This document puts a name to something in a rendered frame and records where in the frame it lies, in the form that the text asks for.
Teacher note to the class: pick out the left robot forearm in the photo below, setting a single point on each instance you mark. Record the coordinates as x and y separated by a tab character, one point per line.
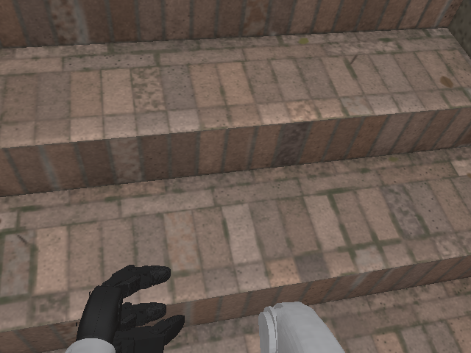
91	345

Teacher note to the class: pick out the right robot thigh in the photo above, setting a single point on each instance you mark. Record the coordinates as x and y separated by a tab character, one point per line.
292	327

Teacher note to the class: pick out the left robot hand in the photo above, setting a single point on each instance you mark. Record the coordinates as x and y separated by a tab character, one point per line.
106	318

